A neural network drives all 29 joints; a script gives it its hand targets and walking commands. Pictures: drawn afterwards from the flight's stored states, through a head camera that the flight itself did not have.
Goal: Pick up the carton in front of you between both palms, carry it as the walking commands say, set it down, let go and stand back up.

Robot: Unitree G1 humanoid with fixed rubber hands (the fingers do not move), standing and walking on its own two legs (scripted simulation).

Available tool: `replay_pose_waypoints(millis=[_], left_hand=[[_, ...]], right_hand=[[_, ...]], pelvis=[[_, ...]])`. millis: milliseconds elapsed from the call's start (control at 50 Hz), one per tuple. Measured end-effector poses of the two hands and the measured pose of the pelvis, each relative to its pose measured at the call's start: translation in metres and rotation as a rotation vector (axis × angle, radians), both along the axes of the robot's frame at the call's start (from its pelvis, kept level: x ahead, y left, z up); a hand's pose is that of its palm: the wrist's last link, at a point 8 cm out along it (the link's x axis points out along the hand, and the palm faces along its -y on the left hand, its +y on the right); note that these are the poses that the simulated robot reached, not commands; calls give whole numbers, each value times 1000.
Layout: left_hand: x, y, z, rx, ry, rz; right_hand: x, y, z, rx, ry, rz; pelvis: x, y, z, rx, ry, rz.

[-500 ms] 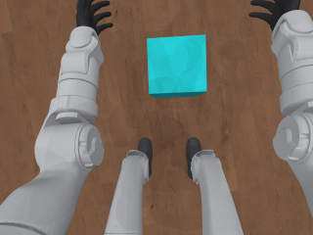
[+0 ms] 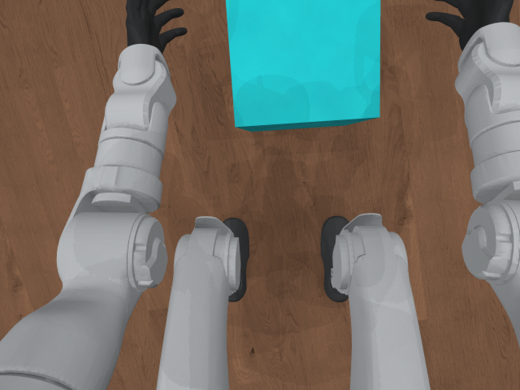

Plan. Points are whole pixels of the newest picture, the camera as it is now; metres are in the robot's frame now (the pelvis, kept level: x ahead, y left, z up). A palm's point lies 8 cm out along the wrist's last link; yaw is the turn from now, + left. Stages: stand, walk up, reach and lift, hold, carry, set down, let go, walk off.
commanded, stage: reach and lift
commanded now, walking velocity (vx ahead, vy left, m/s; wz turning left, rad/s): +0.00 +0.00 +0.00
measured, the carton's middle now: (298, 69) +0.53 -0.04 -0.35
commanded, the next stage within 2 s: none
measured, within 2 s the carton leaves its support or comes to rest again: leaves its support in 1.26 s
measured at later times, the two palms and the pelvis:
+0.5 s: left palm (185, 69) +0.53 +0.15 -0.29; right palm (412, 51) +0.53 -0.22 -0.29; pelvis -0.02 -0.01 -0.11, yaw +0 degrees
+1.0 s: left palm (204, 66) +0.53 +0.11 -0.28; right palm (399, 48) +0.54 -0.19 -0.28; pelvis -0.03 +0.00 -0.10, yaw +0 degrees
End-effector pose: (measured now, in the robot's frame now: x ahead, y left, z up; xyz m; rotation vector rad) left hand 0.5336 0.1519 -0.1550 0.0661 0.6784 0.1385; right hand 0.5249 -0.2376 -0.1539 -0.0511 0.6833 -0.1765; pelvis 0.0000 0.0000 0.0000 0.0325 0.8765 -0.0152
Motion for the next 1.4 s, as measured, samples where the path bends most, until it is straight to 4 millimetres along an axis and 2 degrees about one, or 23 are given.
replay_pose_waypoints(millis=[100,200,380,480,600,800,920,1120,1220,1280,1320,1400], left_hand=[[-1,-2,-34,-8,7,5],[-2,-5,-66,-16,34,5],[-3,-7,-123,-18,69,-2],[-2,-6,-136,-21,54,3],[1,-7,-131,-20,40,-4],[-1,-18,-124,-33,50,-21],[-2,-39,-125,-56,45,-44],[0,-40,-125,-85,51,-37],[5,-37,-120,-69,60,-32],[5,-38,-110,-63,53,-20],[3,-38,-97,-61,39,-14],[-8,-40,-59,-73,1,-8]], right_hand=[[2,5,-36,7,-4,5],[3,13,-67,17,20,14],[4,16,-125,18,54,18],[8,20,-138,12,45,33],[15,28,-131,22,24,43],[7,29,-125,27,39,43],[10,46,-125,33,34,69],[14,47,-125,44,57,96],[10,50,-125,62,61,103],[5,53,-120,43,56,72],[1,55,-109,43,44,46],[-7,52,-68,66,5,25]], pelvis=[[-15,1,-40,2,-76,1],[-26,0,-67,1,-139,1],[-31,-4,-99,1,-218,5],[-26,-6,-108,0,-252,5],[-20,-6,-112,2,-240,3],[-23,-3,-106,2,-217,2],[-27,-3,-103,2,-235,1],[-27,-6,-114,1,-262,7],[-23,-6,-119,-8,-252,8],[-20,-6,-118,-10,-231,7],[-19,-5,-115,-8,-214,2],[-19,-1,-103,-6,-184,-13]])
